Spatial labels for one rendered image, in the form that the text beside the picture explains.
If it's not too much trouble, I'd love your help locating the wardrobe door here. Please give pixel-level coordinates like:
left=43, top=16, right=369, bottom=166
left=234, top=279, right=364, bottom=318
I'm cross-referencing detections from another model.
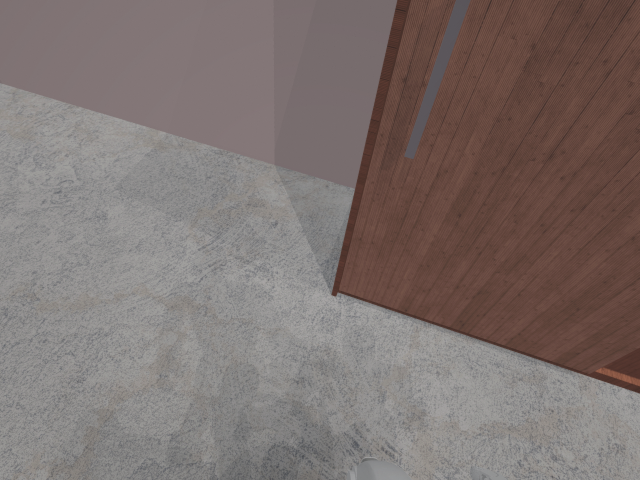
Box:
left=604, top=348, right=640, bottom=379
left=339, top=0, right=640, bottom=374

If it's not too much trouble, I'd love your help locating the robot right thigh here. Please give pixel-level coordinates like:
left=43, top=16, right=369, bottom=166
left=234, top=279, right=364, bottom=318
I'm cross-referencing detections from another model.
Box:
left=347, top=460, right=412, bottom=480

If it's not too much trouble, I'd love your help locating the handle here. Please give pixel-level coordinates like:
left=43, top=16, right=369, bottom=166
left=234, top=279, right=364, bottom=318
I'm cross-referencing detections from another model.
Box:
left=404, top=0, right=470, bottom=159

